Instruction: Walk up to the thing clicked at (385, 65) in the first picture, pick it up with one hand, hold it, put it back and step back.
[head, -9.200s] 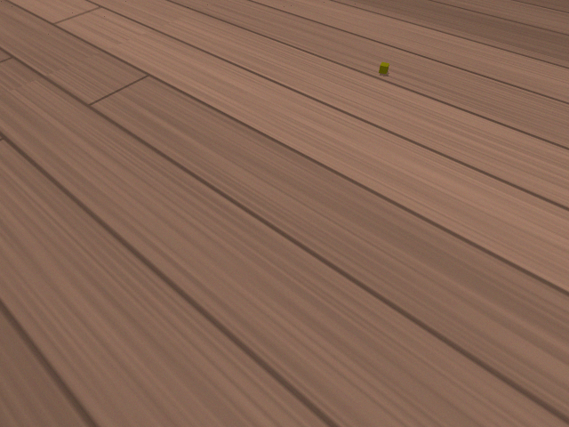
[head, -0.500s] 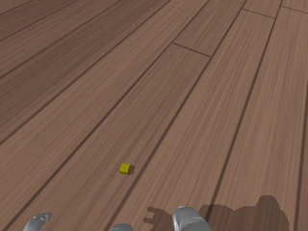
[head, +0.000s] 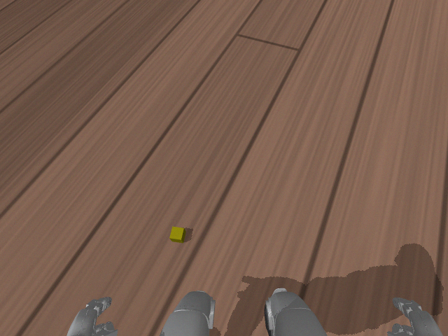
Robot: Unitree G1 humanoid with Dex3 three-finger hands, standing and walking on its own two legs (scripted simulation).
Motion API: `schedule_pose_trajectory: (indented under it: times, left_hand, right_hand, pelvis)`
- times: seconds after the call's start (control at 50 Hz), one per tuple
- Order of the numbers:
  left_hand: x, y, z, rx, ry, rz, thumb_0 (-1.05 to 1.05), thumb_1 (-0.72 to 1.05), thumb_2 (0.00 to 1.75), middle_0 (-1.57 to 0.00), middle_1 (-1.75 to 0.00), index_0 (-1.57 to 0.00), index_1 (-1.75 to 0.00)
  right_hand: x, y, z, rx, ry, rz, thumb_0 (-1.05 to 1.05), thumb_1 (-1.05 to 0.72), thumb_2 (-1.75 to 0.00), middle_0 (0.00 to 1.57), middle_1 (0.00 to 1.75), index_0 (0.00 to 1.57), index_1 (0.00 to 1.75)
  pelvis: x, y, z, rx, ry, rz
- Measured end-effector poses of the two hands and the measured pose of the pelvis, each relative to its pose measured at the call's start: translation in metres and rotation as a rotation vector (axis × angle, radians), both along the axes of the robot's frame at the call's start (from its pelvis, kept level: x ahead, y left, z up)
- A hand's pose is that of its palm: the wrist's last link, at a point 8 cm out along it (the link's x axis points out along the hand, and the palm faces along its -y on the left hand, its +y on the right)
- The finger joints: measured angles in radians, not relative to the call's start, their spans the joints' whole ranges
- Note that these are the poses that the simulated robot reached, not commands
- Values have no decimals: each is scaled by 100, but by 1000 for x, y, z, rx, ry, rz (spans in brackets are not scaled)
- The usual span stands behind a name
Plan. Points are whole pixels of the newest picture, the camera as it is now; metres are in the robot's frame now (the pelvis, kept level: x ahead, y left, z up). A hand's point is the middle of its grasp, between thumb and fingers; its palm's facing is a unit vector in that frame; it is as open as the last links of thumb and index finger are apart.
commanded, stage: walk up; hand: left
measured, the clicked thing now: (177, 234) +0.49 +0.26 -0.72
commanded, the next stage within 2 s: stand in 1.26 s
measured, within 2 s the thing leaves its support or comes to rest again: neither
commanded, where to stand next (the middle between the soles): +0.09 -0.01 m, yaw +1 degrees
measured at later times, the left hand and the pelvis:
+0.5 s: hand out of the picture +0.01 +0.37 -0.16, palm faces +0.03 -0.92 -0.40, open 7.4 cm; pelvis -0.04 +0.06 +0.00, yaw +2 degrees
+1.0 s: hand out of the picture +0.03 +0.29 -0.10, palm faces +0.01 -0.85 -0.53, open 7.4 cm; pelvis +0.00 -0.01 +0.01, yaw +0 degrees
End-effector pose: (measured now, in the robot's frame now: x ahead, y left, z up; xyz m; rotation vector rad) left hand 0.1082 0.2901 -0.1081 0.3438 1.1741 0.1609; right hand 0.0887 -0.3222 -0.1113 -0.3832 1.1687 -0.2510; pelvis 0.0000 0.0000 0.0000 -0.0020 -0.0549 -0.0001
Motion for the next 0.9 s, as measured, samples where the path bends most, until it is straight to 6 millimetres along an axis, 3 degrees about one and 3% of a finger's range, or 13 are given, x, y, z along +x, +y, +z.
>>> schedule_pose_trajectory:
  times: [0.1, 0.22, 0.3, 0.38, 0.48, 0.58, 0.66, 0.74, 0.8, 0.84, 0.9]
  left_hand:
    - [-3, 15, 17, 68, -105, 34, 0, 90, 90, -21, -30, -21, -30]
    - [-48, 76, 31, 190, -122, 92, 0, 89, 90, -21, -30, -21, -30]
    - [-83, 122, 20, 216, -55, 140, 0, 90, 90, -20, -30, -20, -30]
    - [-98, 137, 8, 181, 16, 178, 1, 90, 90, -20, -30, -20, -30]
    - [-103, 127, -7, 81, 58, 126, 1, 90, 90, -20, -30, -20, -30]
    - [-106, 99, -25, -28, 92, 76, 1, 90, 90, -20, -30, -20, -30]
    - [-100, 70, -28, -85, 98, 42, 1, 90, 90, -20, -30, -20, -30]
    - [-83, 43, -16, -71, 64, 9, 1, 90, 90, -20, -30, -20, -30]
    - [-74, 30, -8, -4, 14, 6, 0, 90, 90, -20, -30, -20, -30]
    - [-75, 24, -1, 37, -1, 15, 0, 90, 90, -20, -30, -20, -30]
    - [-79, 20, 19, 76, 7, 34, 0, 90, 90, -20, -30, -20, -30]
  right_hand:
    - [5, 23, -13, 67, 25, 71, 0, -91, -90, 21, 30, 20, 30]
    - [4, 44, -16, 79, 41, 134, 0, -91, -90, 21, 30, 20, 30]
    - [-5, 60, -12, 49, 7, 119, 0, -91, -90, 21, 30, 20, 30]
    - [-28, 72, 4, -1, 13, 105, 0, -91, -90, 21, 30, 20, 30]
    - [-54, 62, 41, -109, 11, 62, 0, -90, -90, 21, 30, 21, 30]
    - [-82, 26, 76, -218, -14, 0, 0, -90, -90, 22, 30, 21, 30]
    - [-95, -2, 90, -233, -32, -26, 0, -90, -90, 21, 30, 21, 30]
    - [-95, -28, 79, -185, -17, -25, 0, -90, -90, 21, 30, 20, 30]
    - [-86, -47, 47, -145, 12, -16, 0, -90, -90, 21, 30, 20, 30]
    - [-77, -46, 27, -103, 32, -25, 1, -90, -90, 21, 30, 20, 30]
    - [-55, -29, 8, -8, 29, -13, 1, -91, -90, 20, 30, 20, 30]
  pelvis:
    - [-4, 6, -1, -18, 16, 36]
    - [-15, 29, -8, -21, 9, 81]
    - [-23, 53, -17, 17, -10, 67]
    - [-29, 64, -11, -7, -10, 75]
    - [-37, 58, 2, -2, -4, 39]
    - [-35, 49, 6, -5, -20, -5]
    - [-27, 34, 9, -14, -30, -33]
    - [-17, 12, 9, -13, -23, -43]
    - [-13, -5, -4, -27, -25, -29]
    - [-11, -10, -7, -34, -30, -17]
    - [-5, -12, 0, -29, -22, -22]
